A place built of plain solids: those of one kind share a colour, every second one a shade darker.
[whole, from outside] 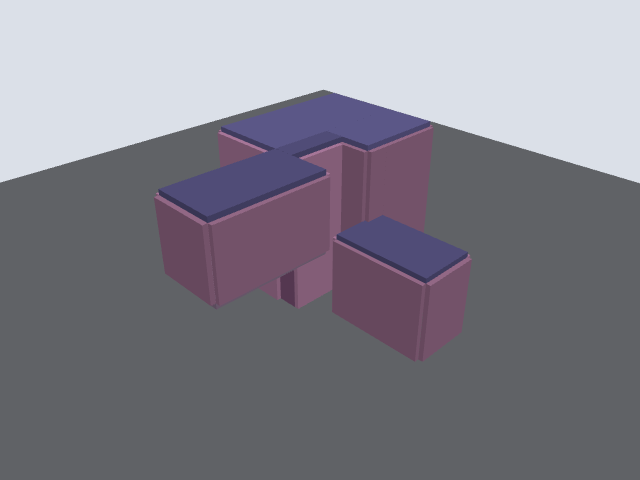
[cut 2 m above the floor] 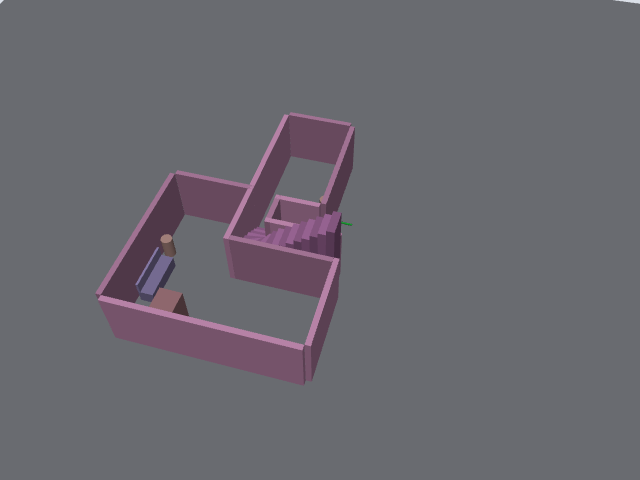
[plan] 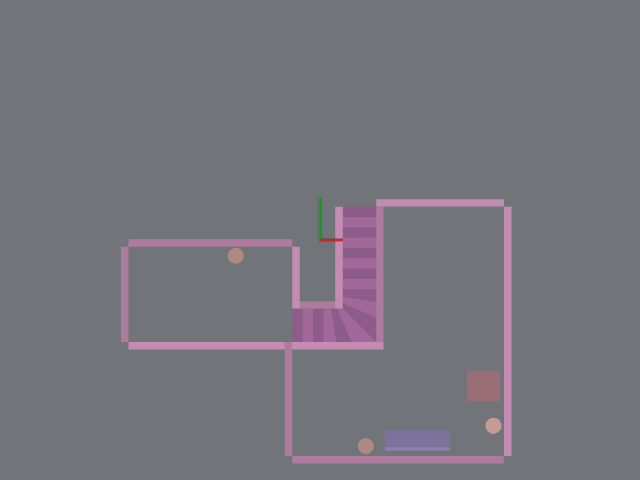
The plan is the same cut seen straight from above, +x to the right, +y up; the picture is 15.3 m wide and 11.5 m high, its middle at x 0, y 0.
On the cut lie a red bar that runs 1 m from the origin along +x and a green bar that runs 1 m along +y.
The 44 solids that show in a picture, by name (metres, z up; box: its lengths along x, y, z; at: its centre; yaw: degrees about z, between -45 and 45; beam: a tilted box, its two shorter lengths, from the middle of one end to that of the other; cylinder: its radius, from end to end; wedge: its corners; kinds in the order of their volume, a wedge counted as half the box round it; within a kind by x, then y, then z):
{
 "wall_1": {"box": [0.18, 2.28, 3.13], "at": [-4.68, -1.3, 1.52]},
 "wall_2": {"box": [3.92, 0.18, 3.13], "at": [-2.63, -2.53, 1.52]},
 "wall_3": {"box": [3.92, 0.18, 3.13], "at": [-2.63, -0.07, 1.52]},
 "wall_4": {"box": [0.18, 4.56, 2.68], "at": [-1.19, 3.08, 4.65]},
 "wall_5": {"box": [0.18, 2.73, 6.04], "at": [-0.75, -3.81, 2.97]},
 "wall_6": {"box": [0.18, 0.8, 2.9], "at": [-0.75, -2.04, 4.53]},
 "wall_7": {"box": [0.18, 1.48, 3.13], "at": [-0.57, -0.9, 1.52]},
 "wall_8": {"box": [1.21, 0.18, 6.04], "at": [-0.06, -1.55, 2.97]},
 "wall_9": {"box": [2.44, 0.18, 2.68], "at": [0.12, 5.44, 4.65]},
 "wall_10": {"box": [2.19, 0.18, 6.04], "at": [0.43, -2.53, 2.97]},
 "wall_11": {"box": [0.18, 2.44, 6.04], "at": [0.46, -0.42, 2.97]},
 "wall_12": {"box": [0.18, 3.24, 6.04], "at": [1.44, -0.82, 2.97]},
 "wall_13": {"box": [5.07, 0.18, 6.04], "at": [1.87, -5.26, 2.97]},
 "wall_14": {"box": [3.06, 0.18, 6.04], "at": [2.88, 0.89, 2.97]},
 "wall_15": {"box": [0.18, 5.97, 6.04], "at": [4.5, -2.19, 2.97]},
 "roof_1": {"box": [3.92, 2.28, 0.19], "at": [-2.63, -1.3, 3.18]},
 "roof_2": {"box": [2.44, 4.56, 0.2], "at": [0.12, 3.08, 6.09]},
 "roof_3": {"box": [2.01, 3.53, 0.2], "at": [0.34, -3.41, 6.09]},
 "roof_4": {"box": [0.8, 2.44, 0.2], "at": [0.95, -0.42, 6.09]},
 "roof_5": {"box": [3.06, 5.97, 0.2], "at": [2.88, -2.19, 6.09]},
 "tread_1": {"wedge": [[-0.66, -2.44, -0.05], [-0.66, -2.44, 0.17], [-0.66, -1.64, -0.05], [-0.66, -1.64, 0.18], [-0.41, -2.44, -0.05], [-0.41, -2.44, 0.18], [-0.41, -1.64, -0.05], [-0.41, -1.64, 0.18]]},
 "tread_2": {"wedge": [[-0.41, -2.44, -0.05], [-0.41, -2.44, 0.36], [-0.41, -1.64, -0.05], [-0.41, -1.64, 0.36], [-0.16, -2.44, -0.05], [-0.16, -2.44, 0.36], [-0.16, -1.64, -0.05], [-0.16, -1.64, 0.36]]},
 "tread_3": {"wedge": [[-0.17, -2.44, -0.05], [-0.17, -2.44, 0.54], [-0.17, -1.64, -0.05], [-0.17, -1.64, 0.54], [0.08, -1.64, -0.05], [0.08, -1.64, 0.54], [0.09, -2.44, -0.05], [0.09, -2.44, 0.54]]},
 "tread_4": {"wedge": [[0.08, -2.44, -0.05], [0.08, -2.44, 0.72], [0.08, -1.64, -0.05], [0.08, -1.64, 0.73], [0.27, -1.64, -0.05], [0.27, -1.64, 0.73], [0.39, -2.44, -0.05], [0.39, -2.44, 0.72]]},
 "tread_5": {"wedge": [[0.27, -1.64, -0.05], [0.27, -1.64, 0.91], [0.38, -2.44, -0.05], [0.38, -2.44, 0.91], [0.41, -1.64, -0.05], [0.41, -1.64, 0.91], [0.76, -2.44, -0.05], [0.76, -2.44, 0.91]]},
 "tread_6": {"wedge": [[0.41, -1.64, -0.05], [0.41, -1.64, 1.09], [0.55, -1.64, -0.05], [0.55, -1.64, 1.09], [0.76, -2.44, -0.05], [0.76, -2.44, 1.09], [1.35, -2.44, -0.05], [1.35, -2.44, 1.09]]},
 "tread_7": {"wedge": [[0.55, -1.64, -0.05], [0.55, -1.64, 1.27], [0.55, -1.51, -0.05], [0.55, -1.51, 1.27], [1.35, -2.44, -0.05], [1.35, -2.44, 1.28], [1.35, -1.85, -0.05], [1.35, -1.85, 1.28]]},
 "tread_8": {"wedge": [[0.55, -1.51, -0.05], [0.55, -1.51, 1.46], [0.55, -1.36, -0.05], [0.55, -1.36, 1.46], [1.35, -1.85, -0.05], [1.35, -1.85, 1.46], [1.35, -1.48, -0.05], [1.35, -1.48, 1.46]]},
 "tread_9": {"wedge": [[0.55, -1.37, -0.05], [0.55, -1.37, 1.64], [0.55, -1.18, -0.05], [0.55, -1.18, 1.64], [1.35, -1.49, -0.05], [1.35, -1.49, 1.64], [1.35, -1.18, -0.05], [1.35, -1.18, 1.64]]},
 "tread_10": {"wedge": [[0.55, -1.18, -0.05], [0.55, -1.18, 1.83], [0.55, -0.93, -0.05], [0.55, -0.93, 1.83], [1.35, -1.18, -0.05], [1.35, -1.18, 1.83], [1.35, -0.93, -0.05], [1.35, -0.93, 1.83]]},
 "tread_11": {"wedge": [[0.55, -0.93, -0.05], [0.55, -0.93, 2.01], [0.55, -0.68, -0.05], [0.55, -0.68, 2.01], [1.35, -0.93, -0.05], [1.35, -0.93, 2.01], [1.35, -0.68, -0.05], [1.35, -0.68, 2.01]]},
 "tread_12": {"wedge": [[0.55, -0.68, -0.05], [0.55, -0.68, 2.19], [0.55, -0.44, -0.05], [0.55, -0.44, 2.19], [1.35, -0.69, -0.05], [1.35, -0.69, 2.19], [1.35, -0.44, -0.05], [1.35, -0.44, 2.19]]},
 "tread_13": {"wedge": [[0.55, -0.44, -0.05], [0.55, -0.44, 2.38], [0.55, -0.19, -0.05], [0.55, -0.19, 2.38], [1.35, -0.44, -0.05], [1.35, -0.44, 2.37], [1.35, -0.19, -0.05], [1.35, -0.19, 2.37]]},
 "tread_14": {"wedge": [[0.55, -0.19, -0.05], [0.55, -0.19, 2.56], [0.55, 0.06, -0.05], [0.55, 0.06, 2.56], [1.35, -0.19, -0.05], [1.35, -0.19, 2.56], [1.35, 0.06, -0.05], [1.35, 0.06, 2.56]]},
 "tread_15": {"wedge": [[0.55, 0.06, -0.05], [0.55, 0.06, 2.74], [0.55, 0.31, -0.05], [0.55, 0.31, 2.74], [1.35, 0.06, -0.05], [1.35, 0.06, 2.74], [1.35, 0.31, -0.05], [1.35, 0.31, 2.74]]},
 "tread_16": {"wedge": [[0.55, 0.3, -0.05], [0.55, 0.3, 2.93], [0.55, 0.56, -0.05], [0.55, 0.56, 2.93], [1.35, 0.3, -0.05], [1.35, 0.3, 2.93], [1.35, 0.55, -0.05], [1.35, 0.55, 2.93]]},
 "tread_17": {"wedge": [[0.55, 0.55, -0.05], [0.55, 0.55, 3.11], [0.55, 0.8, -0.05], [0.55, 0.8, 3.11], [1.35, 0.55, -0.05], [1.35, 0.55, 3.11], [1.35, 0.8, -0.05], [1.35, 0.8, 3.11]]},
 "floor_1": {"box": [2.44, 4.56, 0.22], "at": [0.12, 3.08, 3.2]},
 "cage_trolley_1": {"box": [0.8, 0.72, 1.71], "at": [3.92, -3.5, 0.81], "yaw": -0.6},
 "seats_1": {"box": [1.56, 0.08, 0.38], "at": [2.33, -5.01, 0.63]},
 "seats_2": {"box": [1.56, 0.5, 0.49], "at": [2.33, -4.8, 0.2]},
 "bin_1": {"cylinder": 0.19, "from": [-2.02, -0.38, 0.0], "to": [-2.02, -0.38, 0.75]},
 "bin_2": {"cylinder": 0.19, "from": [1.1, -4.94, 0.0], "to": [1.1, -4.94, 0.75]},
 "bin_3": {"cylinder": 0.19, "from": [4.16, -4.45, 0.0], "to": [4.16, -4.45, 0.75]}
}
